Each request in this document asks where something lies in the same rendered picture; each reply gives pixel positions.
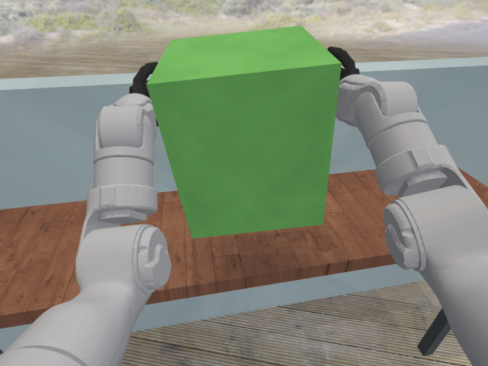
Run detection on carton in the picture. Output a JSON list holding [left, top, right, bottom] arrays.
[[146, 26, 342, 239]]

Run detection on robot left hand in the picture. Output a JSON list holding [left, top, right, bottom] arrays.
[[130, 62, 159, 127]]

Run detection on robot right hand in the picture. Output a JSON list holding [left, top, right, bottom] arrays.
[[328, 47, 360, 81]]

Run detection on right robot upper arm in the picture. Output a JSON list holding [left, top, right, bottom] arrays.
[[384, 185, 488, 366]]

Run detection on left robot forearm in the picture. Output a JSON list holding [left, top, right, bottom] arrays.
[[75, 93, 158, 286]]

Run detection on right robot forearm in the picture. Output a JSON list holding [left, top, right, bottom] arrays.
[[335, 74, 488, 216]]

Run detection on table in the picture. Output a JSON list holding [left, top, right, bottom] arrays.
[[0, 167, 488, 356]]

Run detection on left robot upper arm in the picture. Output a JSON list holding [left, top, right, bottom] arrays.
[[0, 224, 172, 366]]

